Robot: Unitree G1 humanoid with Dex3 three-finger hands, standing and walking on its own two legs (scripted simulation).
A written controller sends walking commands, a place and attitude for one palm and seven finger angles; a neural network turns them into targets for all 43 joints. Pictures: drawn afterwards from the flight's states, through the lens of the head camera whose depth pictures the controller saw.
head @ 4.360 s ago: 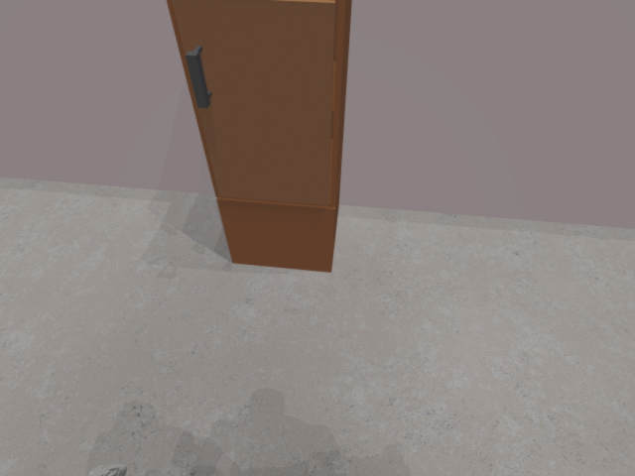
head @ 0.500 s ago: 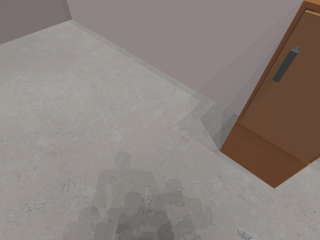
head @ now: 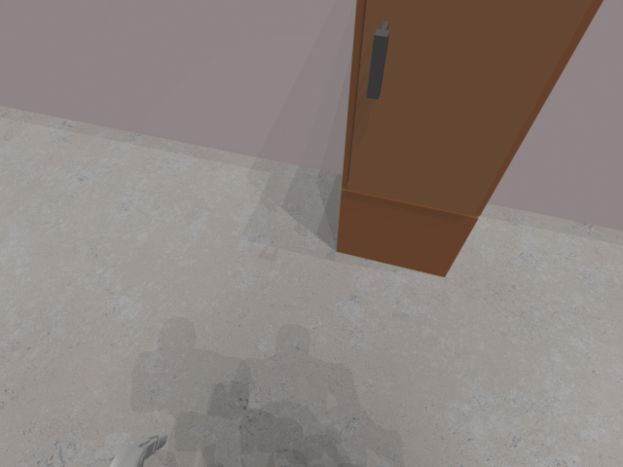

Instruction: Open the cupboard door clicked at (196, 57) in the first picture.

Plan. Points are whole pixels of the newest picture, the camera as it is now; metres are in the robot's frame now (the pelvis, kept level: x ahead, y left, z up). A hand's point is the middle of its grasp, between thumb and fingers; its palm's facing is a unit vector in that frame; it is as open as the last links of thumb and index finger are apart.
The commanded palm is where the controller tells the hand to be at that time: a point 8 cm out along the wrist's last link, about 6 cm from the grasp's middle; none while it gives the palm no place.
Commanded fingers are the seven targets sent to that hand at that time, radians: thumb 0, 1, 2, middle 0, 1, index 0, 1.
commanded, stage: turn to face it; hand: left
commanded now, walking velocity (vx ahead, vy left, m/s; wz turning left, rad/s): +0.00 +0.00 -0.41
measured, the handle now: (379, 60) +0.83 -0.11 +0.05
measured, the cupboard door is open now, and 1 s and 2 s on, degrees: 0 0 0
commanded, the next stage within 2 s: take the last steps up to it in 0.38 s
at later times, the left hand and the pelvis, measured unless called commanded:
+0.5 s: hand out of the picture +0.11 +0.19 -0.16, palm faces -0.10 -0.97 -0.20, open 7.3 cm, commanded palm none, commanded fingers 0.00 0.90 0.90 -0.20 -0.30 -0.20 -0.30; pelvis +0.02 +0.01 +0.01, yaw -11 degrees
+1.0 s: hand (261, 412) +0.21 +0.09 -0.15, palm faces -0.35 -0.92 -0.17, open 7.4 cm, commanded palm none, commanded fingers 0.00 0.90 0.90 -0.20 -0.30 -0.20 -0.30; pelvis +0.07 -0.06 +0.01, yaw -18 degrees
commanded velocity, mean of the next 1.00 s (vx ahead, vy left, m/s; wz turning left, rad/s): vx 0.16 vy -0.06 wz -0.19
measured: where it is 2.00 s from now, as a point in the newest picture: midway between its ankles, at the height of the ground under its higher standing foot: (385, 445)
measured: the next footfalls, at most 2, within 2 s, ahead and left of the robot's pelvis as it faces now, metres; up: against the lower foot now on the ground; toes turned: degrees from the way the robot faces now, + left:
left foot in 0.50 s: +0.08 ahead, +0.11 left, +0.00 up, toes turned -6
right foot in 1.02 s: +0.10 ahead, -0.21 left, +0.00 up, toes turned -25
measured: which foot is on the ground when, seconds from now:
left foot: down 0.00-0.00, up 0.02-0.48, down 0.50-1.00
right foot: down 0.00-0.50, up 0.52-1.00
